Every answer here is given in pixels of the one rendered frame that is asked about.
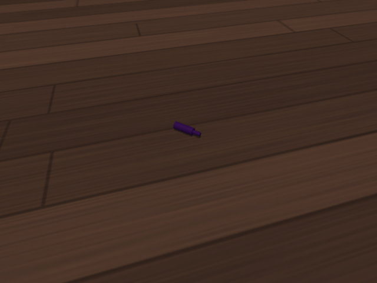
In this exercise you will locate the bottle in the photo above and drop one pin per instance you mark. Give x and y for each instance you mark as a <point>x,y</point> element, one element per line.
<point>186,129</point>

